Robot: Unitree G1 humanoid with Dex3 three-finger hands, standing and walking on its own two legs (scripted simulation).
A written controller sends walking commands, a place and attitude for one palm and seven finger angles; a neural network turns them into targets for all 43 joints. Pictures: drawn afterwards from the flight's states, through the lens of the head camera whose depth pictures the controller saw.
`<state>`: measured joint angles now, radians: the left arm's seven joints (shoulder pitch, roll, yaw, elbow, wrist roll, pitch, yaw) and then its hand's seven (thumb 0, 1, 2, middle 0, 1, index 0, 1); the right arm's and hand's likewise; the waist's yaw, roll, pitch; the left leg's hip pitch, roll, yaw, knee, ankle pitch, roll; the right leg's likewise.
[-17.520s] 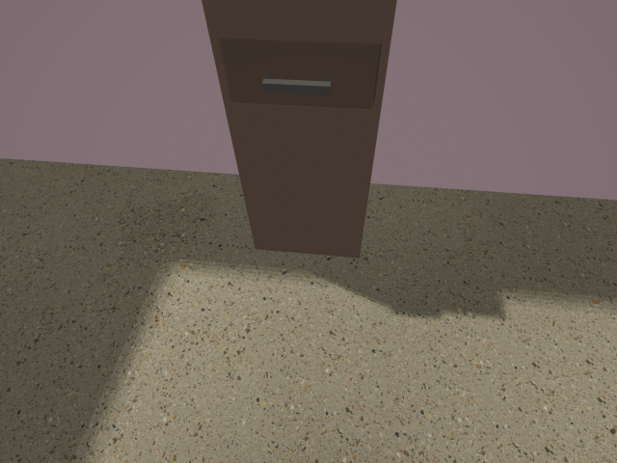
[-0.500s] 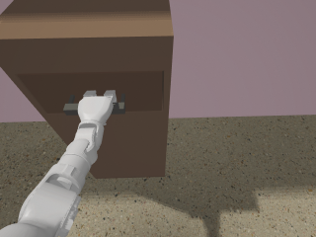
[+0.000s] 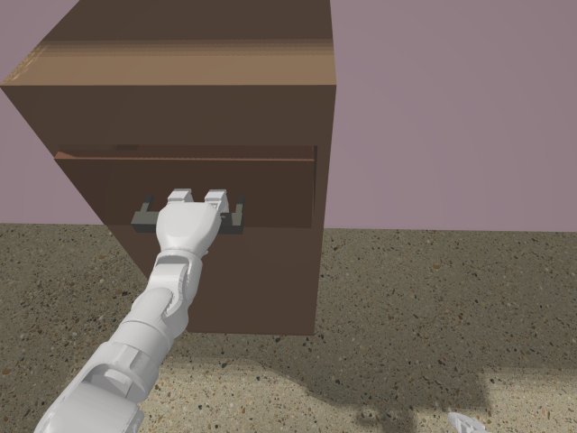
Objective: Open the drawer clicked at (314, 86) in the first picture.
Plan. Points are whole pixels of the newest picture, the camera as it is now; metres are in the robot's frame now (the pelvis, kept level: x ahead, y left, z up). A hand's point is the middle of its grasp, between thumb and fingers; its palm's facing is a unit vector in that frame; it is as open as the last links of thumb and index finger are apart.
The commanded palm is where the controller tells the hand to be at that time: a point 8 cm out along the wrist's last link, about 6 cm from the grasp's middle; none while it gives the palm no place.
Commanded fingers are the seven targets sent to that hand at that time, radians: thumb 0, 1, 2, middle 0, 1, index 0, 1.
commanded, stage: pull the drawer open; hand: left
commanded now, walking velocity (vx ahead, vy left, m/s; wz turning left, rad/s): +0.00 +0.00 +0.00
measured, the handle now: (191, 211) +0.44 +0.18 +0.03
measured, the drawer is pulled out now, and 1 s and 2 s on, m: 0.03 0.11 0.28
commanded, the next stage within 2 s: none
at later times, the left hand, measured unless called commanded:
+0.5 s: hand (196, 259) +0.37 +0.16 +0.01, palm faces +0.00 -0.07 -1.00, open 5.6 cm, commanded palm +0.31 +0.16 +0.07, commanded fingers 0.00 0.90 0.90 -0.40 -1.35 -0.40 -1.35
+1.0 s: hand (188, 293) +0.31 +0.16 +0.01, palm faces -0.02 -0.07 -1.00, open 5.7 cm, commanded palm +0.29 +0.16 +0.07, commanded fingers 0.00 0.90 0.90 -0.40 -1.35 -0.40 -1.35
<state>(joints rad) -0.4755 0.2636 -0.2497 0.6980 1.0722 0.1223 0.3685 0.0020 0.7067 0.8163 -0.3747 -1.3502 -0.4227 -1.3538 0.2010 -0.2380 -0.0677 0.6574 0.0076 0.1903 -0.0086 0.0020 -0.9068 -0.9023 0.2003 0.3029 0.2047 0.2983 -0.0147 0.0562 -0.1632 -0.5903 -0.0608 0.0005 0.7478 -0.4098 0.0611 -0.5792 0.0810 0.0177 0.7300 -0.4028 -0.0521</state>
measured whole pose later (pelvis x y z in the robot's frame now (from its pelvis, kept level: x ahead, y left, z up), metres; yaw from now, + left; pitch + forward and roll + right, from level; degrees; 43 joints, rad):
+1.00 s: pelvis -0.01 -0.01 +0.00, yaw +0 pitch +9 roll +0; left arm -0.18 0.27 -0.28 0.41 1.07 0.12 0.33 0.02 0.68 0.80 -0.37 -1.35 -0.42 -1.35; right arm 0.08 -0.20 -0.02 0.61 0.01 0.16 -0.02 0.00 -0.91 -0.90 0.20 0.30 0.21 0.30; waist 0.04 0.05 -0.14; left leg -0.50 -0.06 0.01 0.73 -0.39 0.05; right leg -0.50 0.08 0.02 0.74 -0.40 -0.06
